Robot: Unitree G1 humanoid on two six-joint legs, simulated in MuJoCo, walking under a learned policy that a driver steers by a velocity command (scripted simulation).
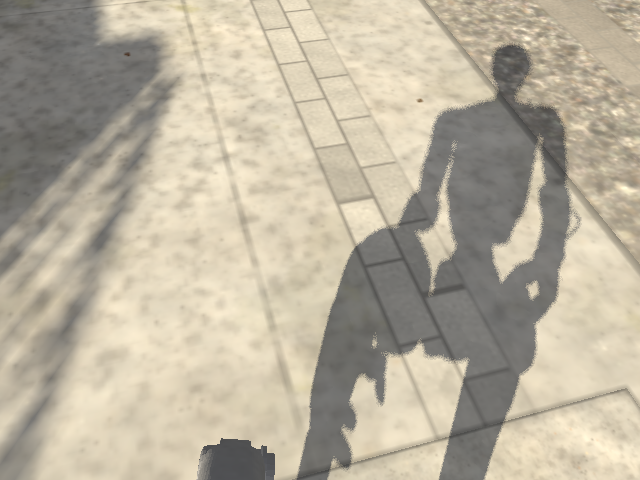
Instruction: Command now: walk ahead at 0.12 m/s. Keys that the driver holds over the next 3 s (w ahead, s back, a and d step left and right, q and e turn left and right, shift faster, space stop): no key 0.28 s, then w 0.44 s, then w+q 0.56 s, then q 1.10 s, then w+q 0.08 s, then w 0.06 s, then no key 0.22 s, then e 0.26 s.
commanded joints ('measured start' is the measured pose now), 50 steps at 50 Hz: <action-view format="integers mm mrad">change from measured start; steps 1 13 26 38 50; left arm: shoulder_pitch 63 234 -133 -362 -215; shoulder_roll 65 122 98 135 44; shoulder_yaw -5 22 26 50 46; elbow -55 -115 -195 -312 -250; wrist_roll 30 -113 -16 -46 -50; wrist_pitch -14 -57 -1 -28 -41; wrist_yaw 0 -47 30 18 98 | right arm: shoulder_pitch -98 -229 83 110 47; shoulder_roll -11 -26 -7 -174 -56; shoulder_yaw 36 71 22 -26 -41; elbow -85 -56 156 104 66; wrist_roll -7 6 -31 -15 -25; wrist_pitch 17 -2 -53 -121 -78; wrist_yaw -13 56 -48 -38 19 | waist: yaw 1 59 -11 -32 -36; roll -56 -30 -15 50 -57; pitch -22 -166 -61 87 -9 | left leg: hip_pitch -65 614 930 974 389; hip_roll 36 70 201 172 36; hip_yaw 145 81 -474 38 26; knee -138 -878 -1642 -1907 -709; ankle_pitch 99 245 -334 -63 192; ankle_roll -41 -10 144 35 -68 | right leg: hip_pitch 81 306 -708 -171 192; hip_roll -168 -207 -18 -135 -337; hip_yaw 195 97 404 111 310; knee -196 -138 1364 288 -293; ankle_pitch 203 969 122 -18 33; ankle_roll -113 -1 -9 71 -64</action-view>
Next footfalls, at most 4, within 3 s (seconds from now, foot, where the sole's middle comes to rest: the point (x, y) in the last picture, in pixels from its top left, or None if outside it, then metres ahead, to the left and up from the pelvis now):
0.24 left None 0.26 0.16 -0.58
0.84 right None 0.40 -0.11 -0.58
1.42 left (235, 354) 0.70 0.19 -0.58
1.90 right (319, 301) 0.83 0.02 -0.58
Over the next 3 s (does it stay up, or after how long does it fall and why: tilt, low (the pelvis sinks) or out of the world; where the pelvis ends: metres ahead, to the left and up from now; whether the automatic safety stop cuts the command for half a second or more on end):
stays up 0.72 0.12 0.18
